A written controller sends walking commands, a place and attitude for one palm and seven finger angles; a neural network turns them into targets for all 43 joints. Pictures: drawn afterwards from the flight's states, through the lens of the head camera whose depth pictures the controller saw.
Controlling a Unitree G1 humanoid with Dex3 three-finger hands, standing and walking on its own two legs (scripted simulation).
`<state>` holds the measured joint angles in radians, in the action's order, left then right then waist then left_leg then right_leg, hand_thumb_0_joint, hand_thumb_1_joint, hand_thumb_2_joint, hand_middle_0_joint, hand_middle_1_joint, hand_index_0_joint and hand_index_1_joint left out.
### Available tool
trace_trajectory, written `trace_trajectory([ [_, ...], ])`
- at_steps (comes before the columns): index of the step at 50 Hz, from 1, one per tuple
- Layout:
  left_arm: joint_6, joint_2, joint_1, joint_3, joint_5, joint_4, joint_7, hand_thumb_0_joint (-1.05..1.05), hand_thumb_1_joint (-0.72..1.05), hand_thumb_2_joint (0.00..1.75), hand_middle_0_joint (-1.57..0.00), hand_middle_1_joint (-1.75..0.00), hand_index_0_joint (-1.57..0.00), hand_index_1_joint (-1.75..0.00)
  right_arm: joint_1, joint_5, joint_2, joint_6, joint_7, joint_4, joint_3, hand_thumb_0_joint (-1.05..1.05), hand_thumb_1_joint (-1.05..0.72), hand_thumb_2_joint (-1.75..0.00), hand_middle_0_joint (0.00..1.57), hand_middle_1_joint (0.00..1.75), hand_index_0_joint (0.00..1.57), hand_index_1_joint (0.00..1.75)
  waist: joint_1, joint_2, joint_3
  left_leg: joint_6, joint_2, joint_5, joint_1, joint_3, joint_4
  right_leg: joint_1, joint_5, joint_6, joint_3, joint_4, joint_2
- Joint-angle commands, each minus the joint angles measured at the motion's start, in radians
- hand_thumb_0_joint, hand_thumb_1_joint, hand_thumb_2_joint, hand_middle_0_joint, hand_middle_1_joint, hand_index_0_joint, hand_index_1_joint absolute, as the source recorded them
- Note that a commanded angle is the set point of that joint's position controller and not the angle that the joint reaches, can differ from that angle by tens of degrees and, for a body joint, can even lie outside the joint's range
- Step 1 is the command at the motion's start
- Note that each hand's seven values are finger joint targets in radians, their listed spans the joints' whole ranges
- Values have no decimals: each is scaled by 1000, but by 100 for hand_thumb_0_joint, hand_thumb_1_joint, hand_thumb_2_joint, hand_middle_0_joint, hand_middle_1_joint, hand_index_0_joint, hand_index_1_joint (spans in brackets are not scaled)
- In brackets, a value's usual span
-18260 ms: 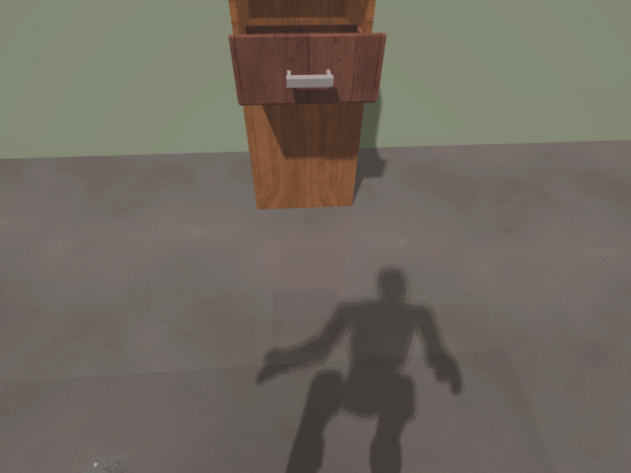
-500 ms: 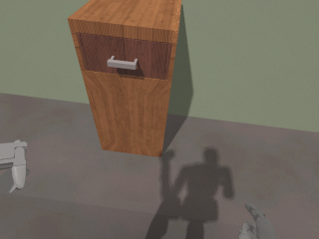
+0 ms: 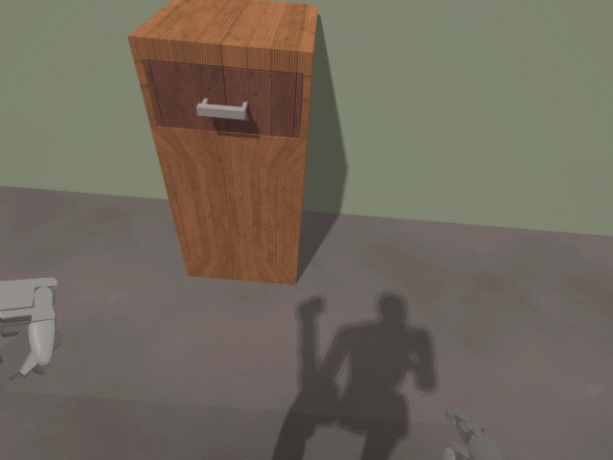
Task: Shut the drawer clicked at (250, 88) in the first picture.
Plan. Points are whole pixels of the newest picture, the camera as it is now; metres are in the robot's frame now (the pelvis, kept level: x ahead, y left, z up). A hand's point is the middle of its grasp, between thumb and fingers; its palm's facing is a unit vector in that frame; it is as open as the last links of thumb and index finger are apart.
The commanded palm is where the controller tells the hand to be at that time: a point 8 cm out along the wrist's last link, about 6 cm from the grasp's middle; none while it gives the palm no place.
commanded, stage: stop stepping back and stand still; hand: left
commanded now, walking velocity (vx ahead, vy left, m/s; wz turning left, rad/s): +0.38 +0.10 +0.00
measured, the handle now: (223, 107) +0.94 +0.29 +0.01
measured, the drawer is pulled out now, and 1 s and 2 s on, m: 0.00 0.00 0.00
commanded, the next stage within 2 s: let the arm hang, fingers relaxed in 0.82 s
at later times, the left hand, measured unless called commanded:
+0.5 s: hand (30, 384) +0.13 +0.24 +0.18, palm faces +0.47 -0.76 -0.45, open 3.2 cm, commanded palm +0.08 +0.27 +0.18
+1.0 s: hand (48, 400) +0.16 +0.29 +0.06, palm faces +0.27 -0.83 -0.49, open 3.2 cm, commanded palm none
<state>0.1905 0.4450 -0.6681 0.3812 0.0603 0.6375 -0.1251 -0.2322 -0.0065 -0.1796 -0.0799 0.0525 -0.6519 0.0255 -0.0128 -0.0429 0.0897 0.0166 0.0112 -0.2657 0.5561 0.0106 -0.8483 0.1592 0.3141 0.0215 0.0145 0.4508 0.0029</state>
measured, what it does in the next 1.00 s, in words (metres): steps on the spot: left foot, then left foot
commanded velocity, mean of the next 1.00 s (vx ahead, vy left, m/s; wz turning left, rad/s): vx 0.07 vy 0.01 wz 0.00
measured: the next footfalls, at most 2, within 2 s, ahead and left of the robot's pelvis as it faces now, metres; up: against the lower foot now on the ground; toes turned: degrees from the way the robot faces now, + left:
left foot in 0.10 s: +0.05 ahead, +0.14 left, +0.00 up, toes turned +5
left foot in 0.58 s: +0.01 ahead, +0.14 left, +0.00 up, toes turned +8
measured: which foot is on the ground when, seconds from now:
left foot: up 0.00-0.08, down 0.10-0.28, up 0.30-0.56, down 0.58-1.00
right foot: down 0.00-1.00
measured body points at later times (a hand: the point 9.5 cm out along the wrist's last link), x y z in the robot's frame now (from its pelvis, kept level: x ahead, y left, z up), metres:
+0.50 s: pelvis -0.03 -0.02 +0.00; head -0.06 -0.03 +0.45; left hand +0.10 +0.28 +0.20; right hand +0.11 -0.24 -0.10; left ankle -0.03 +0.13 -0.69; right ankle +0.00 -0.08 -0.74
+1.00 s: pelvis -0.03 +0.03 -0.01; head -0.02 +0.01 +0.44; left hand +0.14 +0.33 +0.09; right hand +0.16 -0.20 -0.11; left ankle -0.03 +0.14 -0.74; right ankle +0.00 -0.08 -0.74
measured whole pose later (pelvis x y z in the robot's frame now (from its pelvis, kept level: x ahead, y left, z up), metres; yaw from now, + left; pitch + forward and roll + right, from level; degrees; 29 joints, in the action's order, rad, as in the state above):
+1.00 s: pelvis -0.03 +0.03 -0.01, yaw +5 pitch +1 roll +0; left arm 0.12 0.37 -0.42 0.20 -0.02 0.13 -0.05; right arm -0.16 0.00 -0.26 -0.10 0.00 -0.71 -0.01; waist -0.02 0.04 0.01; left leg -0.02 -0.01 -0.27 0.29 0.07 -0.55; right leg 0.31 0.26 0.01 0.09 0.56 -0.05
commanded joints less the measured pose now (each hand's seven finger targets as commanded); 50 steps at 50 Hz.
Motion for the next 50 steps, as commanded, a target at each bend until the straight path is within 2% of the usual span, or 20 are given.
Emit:
trace_trajectory([
  [1,44,86,109,76,-13,66,-41,0,90,90,-140,-160,-140,-160,138,10,-133,-66,45,158,-54,0,-90,-90,20,30,20,30,40,-64,-113,-34,-79,-43,-255,-6,178,308,259,96,-95,-200,-251],
  [3,47,70,162,49,-29,31,-45,0,90,90,-140,-160,-140,-160,117,7,-151,-88,64,140,-55,0,-90,-90,20,30,20,30,39,46,-158,-50,-62,-93,-328,24,374,315,296,69,-59,-94,-198],
  [4,57,59,187,37,-31,40,-48,0,90,90,-140,-160,-140,-160,96,4,-167,-96,69,142,-55,0,-90,-90,20,30,20,30,38,177,-159,-70,-85,-157,-326,-36,475,293,251,48,-37,12,-145],
  [6,84,80,223,56,-38,126,-54,0,90,90,-140,-160,-140,-160,68,12,-181,-110,69,169,-56,0,-90,-90,20,30,20,30,38,372,-107,-164,-271,-130,-401,-362,576,349,125,-12,53,285,-9],
  [8,93,130,204,92,-35,149,-46,0,90,90,-140,-160,-140,-160,55,-5,-147,-115,60,152,-49,0,-90,-90,20,30,20,30,46,288,-60,-195,-300,57,-422,-419,587,363,218,-21,28,382,-22],
  [12,73,113,48,104,-34,173,-44,0,90,90,-140,-160,-140,-160,88,7,-160,-124,31,169,-56,0,-90,-90,20,30,20,30,3,190,-27,-119,-193,-168,-124,-122,503,-36,72,-15,63,98,-14],
  [13,73,109,14,100,-43,155,-44,0,90,90,-140,-160,-140,-160,95,6,-154,-116,28,177,-60,0,-90,-90,20,30,20,30,1,112,-52,-84,-114,-269,4,-50,387,-113,106,11,-11,10,-43],
  [14,72,137,5,120,-46,127,-43,0,90,90,-140,-160,-140,-160,109,4,-143,-98,25,190,-69,0,-90,-90,20,30,20,30,-1,-104,-88,-46,-8,-287,81,35,94,-35,365,87,-297,-172,-195],
  [15,69,141,60,131,-38,137,-42,0,90,90,-140,-160,-140,-160,120,1,-147,-86,26,187,-78,0,-90,-90,20,30,20,30,-1,-197,-112,-29,14,-254,91,24,-189,105,534,167,-562,-332,-377],
  [17,88,132,149,134,-44,90,-34,0,90,90,-140,-160,-140,-160,103,-4,-150,-81,20,152,-78,0,-90,-90,20,30,20,30,39,-97,-163,-22,-31,-147,58,-33,-353,281,577,158,-517,-355,-357],
  [21,100,96,130,113,-35,-31,-27,0,90,90,-140,-160,-140,-160,81,-3,-115,-66,32,140,-51,0,-90,-90,20,30,20,30,47,-68,-118,-26,-74,-30,-93,27,-92,291,327,115,-203,-287,-256],
  [26,91,54,123,54,-45,44,-46,0,90,90,-140,-160,-140,-160,76,-10,-124,-105,49,149,-51,0,-90,-90,20,30,20,30,16,-25,-51,-62,-23,-52,-337,91,382,177,215,66,-147,-200,-207],
  [30,103,83,141,69,-44,187,-56,0,90,90,-140,-160,-140,-160,90,1,-166,-108,39,185,-64,0,-90,-90,20,30,20,30,7,159,17,-120,-205,181,-391,-150,469,107,-148,-35,-36,83,-68],
  [31,99,92,125,80,-43,174,-55,0,90,90,-140,-160,-140,-160,93,10,-168,-106,35,188,-66,0,-90,-90,20,30,20,30,4,110,33,-106,-200,291,-374,-129,434,64,-242,-46,-29,91,-57],
  [34,86,86,80,95,-38,119,-46,0,90,90,-140,-160,-140,-160,97,12,-137,-99,29,177,-54,0,-90,-90,20,30,20,30,18,109,-55,-60,-113,133,-259,-18,418,42,-226,-12,-72,-5,-91],
  [39,75,74,73,92,-26,50,-45,0,90,90,-140,-160,-140,-160,94,14,-128,-80,21,174,-57,0,-90,-90,20,30,20,30,27,-27,-35,-38,-59,112,-313,18,334,64,-252,20,-132,-101,-161],
  [45,72,71,47,85,-24,103,-38,0,90,90,-140,-160,-140,-160,115,10,-135,-66,25,201,-52,0,-90,-90,20,30,20,30,16,85,1,-50,-113,230,-338,-25,450,8,-286,-16,-35,-24,-79],
  [46,-74,-23,219,-284,-115,-717,102,0,90,90,-140,-160,-140,-160,163,10,-343,-108,-69,-41,-115,0,-90,-90,20,30,20,30,57,120,-90,-57,-139,418,-233,-54,325,139,-404,-5,33,148,-126],
  [47,-151,-67,214,-269,-103,-738,122,0,90,90,-136,-156,-136,-156,92,9,-284,-47,-66,-35,-121,0,-90,-90,20,30,20,30,34,99,-19,-51,-150,505,-280,-42,352,128,-337,-6,-13,135,-107],
  [50,-182,-98,271,-279,-95,-823,123,0,90,90,-124,-143,-124,-143,85,-3,-240,3,-62,-17,-80,0,-90,-90,20,30,20,30,20,83,-6,-107,-197,400,-205,-132,402,117,-96,-11,23,197,-61],
])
